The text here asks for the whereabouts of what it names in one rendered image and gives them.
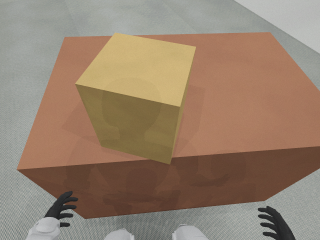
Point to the left robot forearm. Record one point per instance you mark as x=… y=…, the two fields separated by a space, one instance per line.
x=47 y=228

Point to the robot thigh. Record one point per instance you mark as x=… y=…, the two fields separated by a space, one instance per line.
x=120 y=235
x=188 y=232

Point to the right robot thigh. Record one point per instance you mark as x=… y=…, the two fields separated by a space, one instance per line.
x=188 y=232

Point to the carton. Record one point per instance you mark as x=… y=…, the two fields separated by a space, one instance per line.
x=134 y=93

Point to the pedestal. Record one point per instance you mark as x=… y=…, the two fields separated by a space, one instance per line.
x=250 y=128

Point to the left robot hand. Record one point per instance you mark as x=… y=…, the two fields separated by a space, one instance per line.
x=58 y=206

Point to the left robot thigh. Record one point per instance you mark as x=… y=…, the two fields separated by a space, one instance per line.
x=120 y=235

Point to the right robot hand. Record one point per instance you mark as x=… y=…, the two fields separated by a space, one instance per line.
x=283 y=232

